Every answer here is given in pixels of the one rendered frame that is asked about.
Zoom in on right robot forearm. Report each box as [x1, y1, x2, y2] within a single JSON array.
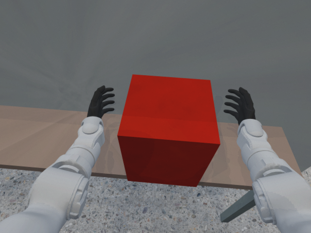
[[237, 119, 311, 194]]

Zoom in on robot right hand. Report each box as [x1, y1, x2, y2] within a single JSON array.
[[224, 87, 256, 125]]

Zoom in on robot left hand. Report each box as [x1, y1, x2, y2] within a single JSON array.
[[87, 85, 115, 118]]

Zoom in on carton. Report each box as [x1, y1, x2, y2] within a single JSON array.
[[117, 74, 220, 187]]

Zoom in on table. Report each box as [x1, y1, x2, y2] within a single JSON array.
[[0, 105, 303, 223]]

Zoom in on robot right upper arm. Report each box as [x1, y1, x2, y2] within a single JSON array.
[[252, 171, 311, 233]]

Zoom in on left robot forearm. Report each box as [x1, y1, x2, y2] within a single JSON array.
[[28, 116, 105, 206]]

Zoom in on robot left upper arm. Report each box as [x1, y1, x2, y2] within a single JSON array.
[[0, 167, 89, 233]]

